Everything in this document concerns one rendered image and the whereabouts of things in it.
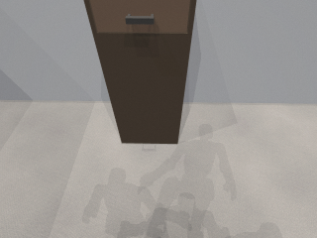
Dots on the cabinet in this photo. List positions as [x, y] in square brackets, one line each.
[145, 74]

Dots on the drawer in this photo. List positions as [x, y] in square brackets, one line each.
[170, 16]

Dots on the handle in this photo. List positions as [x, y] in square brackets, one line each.
[140, 20]

